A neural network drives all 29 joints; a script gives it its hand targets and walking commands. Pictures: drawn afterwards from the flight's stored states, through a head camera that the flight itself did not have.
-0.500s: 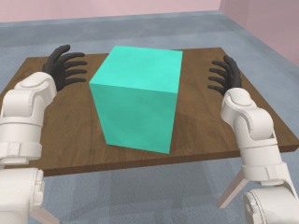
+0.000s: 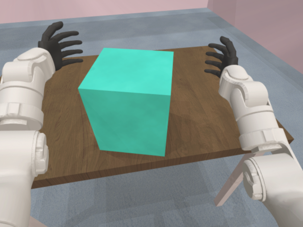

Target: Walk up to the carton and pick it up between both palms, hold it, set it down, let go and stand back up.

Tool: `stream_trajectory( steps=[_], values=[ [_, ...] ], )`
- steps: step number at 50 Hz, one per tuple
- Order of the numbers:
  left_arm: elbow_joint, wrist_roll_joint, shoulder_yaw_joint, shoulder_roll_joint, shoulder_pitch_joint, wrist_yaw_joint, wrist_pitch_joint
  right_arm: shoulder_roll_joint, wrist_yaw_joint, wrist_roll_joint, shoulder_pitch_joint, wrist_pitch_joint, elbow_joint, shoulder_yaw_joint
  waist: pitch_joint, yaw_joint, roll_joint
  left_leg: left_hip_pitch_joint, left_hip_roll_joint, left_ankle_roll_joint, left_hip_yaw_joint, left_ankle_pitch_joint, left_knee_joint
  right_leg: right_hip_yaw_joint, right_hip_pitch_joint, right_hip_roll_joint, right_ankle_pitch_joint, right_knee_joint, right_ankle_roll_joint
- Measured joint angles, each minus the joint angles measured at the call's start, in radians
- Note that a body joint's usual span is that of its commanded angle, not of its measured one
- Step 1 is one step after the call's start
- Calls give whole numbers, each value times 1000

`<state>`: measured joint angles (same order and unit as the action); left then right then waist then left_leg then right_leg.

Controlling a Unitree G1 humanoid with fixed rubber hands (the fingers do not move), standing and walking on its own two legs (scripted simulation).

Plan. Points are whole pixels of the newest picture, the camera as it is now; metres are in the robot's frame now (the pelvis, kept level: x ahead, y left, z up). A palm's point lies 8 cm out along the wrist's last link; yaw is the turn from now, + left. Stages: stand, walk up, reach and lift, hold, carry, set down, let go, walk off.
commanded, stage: reach and lift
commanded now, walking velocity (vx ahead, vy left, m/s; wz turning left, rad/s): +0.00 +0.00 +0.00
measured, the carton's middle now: (134, 103) +0.45 -0.03 +0.09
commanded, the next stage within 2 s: none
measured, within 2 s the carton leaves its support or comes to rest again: neither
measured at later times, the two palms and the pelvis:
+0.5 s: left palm (59, 71) +0.47 +0.15 +0.22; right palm (212, 84) +0.37 -0.22 +0.19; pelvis -0.01 +0.00 +0.00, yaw +0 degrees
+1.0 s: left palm (77, 91) +0.49 +0.13 +0.14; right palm (199, 100) +0.39 -0.21 +0.12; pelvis +0.00 +0.00 +0.00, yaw +0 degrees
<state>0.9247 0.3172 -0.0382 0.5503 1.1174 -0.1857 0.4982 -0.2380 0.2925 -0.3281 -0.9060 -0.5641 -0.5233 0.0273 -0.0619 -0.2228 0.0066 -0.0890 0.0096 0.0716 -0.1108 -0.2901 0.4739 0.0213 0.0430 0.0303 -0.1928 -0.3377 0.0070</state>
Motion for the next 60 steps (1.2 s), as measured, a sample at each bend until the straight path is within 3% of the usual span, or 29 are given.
stream_trajectory(
  steps=[9, 31, 42, 60],
  values=[
    [194, 0, 35, 0, 44, 3, -105, 22, -18, -2, -35, 70, -150, 0, 10, -18, 0, -14, 0, 0, 0, 5, 0, 0, 14, 0, 4, 0, 0],
    [395, -8, 89, -66, 42, 25, -335, 135, -22, -1, -30, 283, -326, 0, 12, -16, 0, -84, 0, 1, 0, 27, 0, 0, 83, 0, 25, 0, 0],
    [413, -58, 89, -117, 24, 53, -444, 173, -10, 40, 0, 406, -350, 0, 19, -10, 0, -148, 0, -1, 1, 29, 0, 0, 147, 0, 27, 0, 0],
    [352, -129, 89, -155, -22, 61, -400, 230, 24, 49, 48, 482, -359, 0, 74, 4, 0, -188, 0, -3, 2, 26, 0, 1, 187, 0, 25, 0, 3]
  ],
)
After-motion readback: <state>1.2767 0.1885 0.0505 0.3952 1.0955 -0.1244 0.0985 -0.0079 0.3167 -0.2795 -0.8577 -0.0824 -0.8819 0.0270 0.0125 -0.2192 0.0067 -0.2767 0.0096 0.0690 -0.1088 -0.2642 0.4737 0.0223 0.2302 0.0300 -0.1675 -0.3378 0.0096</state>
